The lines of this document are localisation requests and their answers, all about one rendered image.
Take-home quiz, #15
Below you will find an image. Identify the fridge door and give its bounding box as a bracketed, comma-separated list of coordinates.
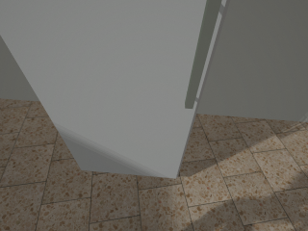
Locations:
[0, 0, 227, 179]

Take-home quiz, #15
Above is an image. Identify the handle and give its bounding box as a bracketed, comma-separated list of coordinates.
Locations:
[185, 0, 222, 109]

